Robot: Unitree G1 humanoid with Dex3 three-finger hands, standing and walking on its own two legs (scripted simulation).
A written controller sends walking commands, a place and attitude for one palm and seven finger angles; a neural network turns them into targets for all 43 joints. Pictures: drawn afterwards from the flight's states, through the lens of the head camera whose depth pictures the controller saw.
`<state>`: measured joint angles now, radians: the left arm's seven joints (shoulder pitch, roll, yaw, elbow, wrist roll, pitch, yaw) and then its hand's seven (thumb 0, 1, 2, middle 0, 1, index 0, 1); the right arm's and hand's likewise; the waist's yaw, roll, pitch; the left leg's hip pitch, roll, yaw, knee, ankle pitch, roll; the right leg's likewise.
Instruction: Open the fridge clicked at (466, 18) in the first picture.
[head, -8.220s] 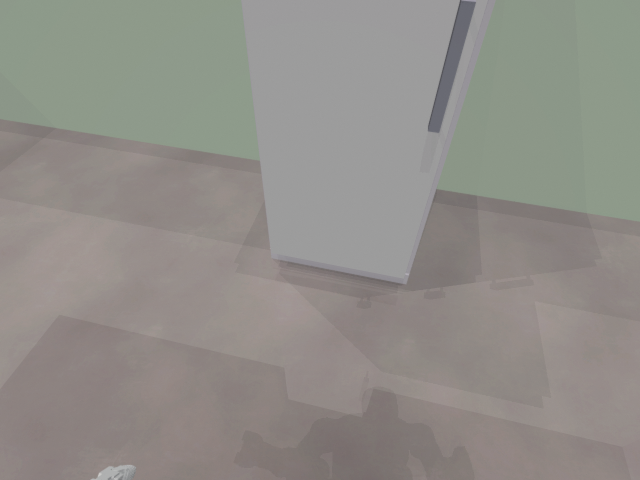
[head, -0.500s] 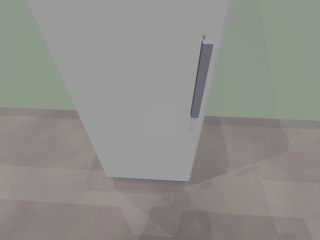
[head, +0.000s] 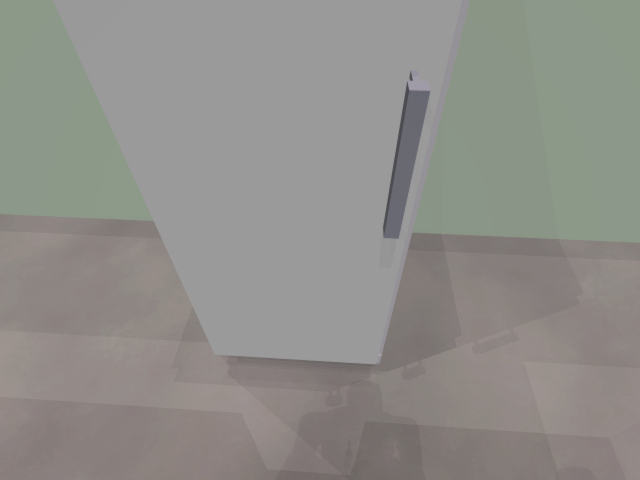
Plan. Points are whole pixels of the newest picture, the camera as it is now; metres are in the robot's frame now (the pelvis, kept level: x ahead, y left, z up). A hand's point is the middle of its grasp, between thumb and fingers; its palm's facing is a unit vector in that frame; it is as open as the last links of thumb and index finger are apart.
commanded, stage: look again from close up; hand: right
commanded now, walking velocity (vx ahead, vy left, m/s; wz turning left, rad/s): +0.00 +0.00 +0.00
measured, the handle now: (401, 163) +0.55 -0.10 +0.11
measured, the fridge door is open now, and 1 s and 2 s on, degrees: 0 0 0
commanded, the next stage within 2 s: shuffle to correct the standing spot in 0.18 s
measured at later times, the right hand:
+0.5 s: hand out of the picture -0.02 -0.14 -0.18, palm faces +0.05 +0.99 -0.14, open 7.4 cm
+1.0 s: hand out of the picture +0.08 -0.11 -0.19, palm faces +0.08 +0.99 -0.10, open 7.4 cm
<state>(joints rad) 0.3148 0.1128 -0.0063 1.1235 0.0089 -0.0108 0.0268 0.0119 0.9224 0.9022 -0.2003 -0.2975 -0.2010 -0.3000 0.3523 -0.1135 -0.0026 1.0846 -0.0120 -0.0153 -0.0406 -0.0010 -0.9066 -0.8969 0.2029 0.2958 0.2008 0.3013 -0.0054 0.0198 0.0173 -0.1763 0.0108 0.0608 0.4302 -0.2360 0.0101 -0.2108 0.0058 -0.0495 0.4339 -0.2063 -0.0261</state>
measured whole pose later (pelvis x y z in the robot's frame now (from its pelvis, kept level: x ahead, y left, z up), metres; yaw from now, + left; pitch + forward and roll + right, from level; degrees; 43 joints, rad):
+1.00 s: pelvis +0.11 +0.03 -0.01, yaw -1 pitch +1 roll +1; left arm 0.28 0.10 0.01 1.11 0.02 -0.02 0.05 0.01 0.92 0.90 -0.20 -0.30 -0.20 -0.30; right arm 0.32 -0.11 -0.04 1.08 -0.02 0.02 -0.03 0.00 -0.91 -0.90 0.20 0.30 0.20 0.30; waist 0.00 0.04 0.07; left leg -0.33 0.05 0.09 0.71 -0.37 -0.01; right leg -0.17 -0.07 -0.15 0.51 -0.35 -0.01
